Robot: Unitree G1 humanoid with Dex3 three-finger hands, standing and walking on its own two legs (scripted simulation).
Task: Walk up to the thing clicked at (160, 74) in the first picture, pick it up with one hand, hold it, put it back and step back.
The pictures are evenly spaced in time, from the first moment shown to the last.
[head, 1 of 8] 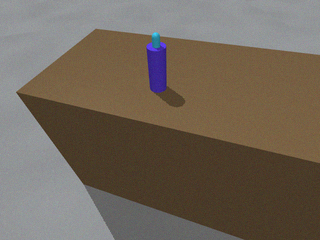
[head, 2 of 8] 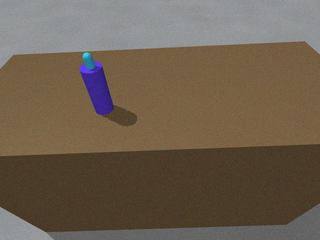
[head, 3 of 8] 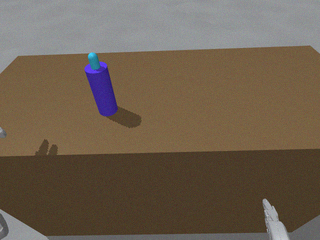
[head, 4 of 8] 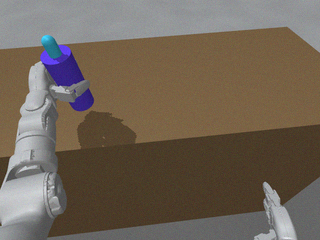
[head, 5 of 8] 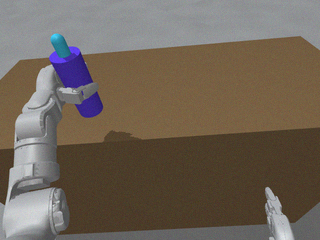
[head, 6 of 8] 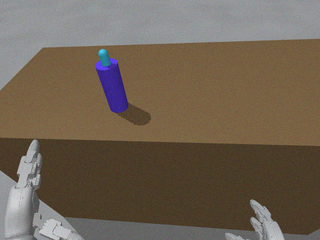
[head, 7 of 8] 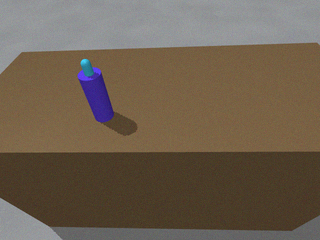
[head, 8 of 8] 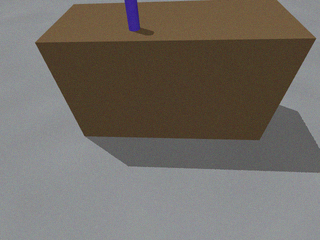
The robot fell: no
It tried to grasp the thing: yes
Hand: left
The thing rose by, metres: 0.20
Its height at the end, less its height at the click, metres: +0.00
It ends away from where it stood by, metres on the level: 0.03
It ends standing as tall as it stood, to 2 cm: yes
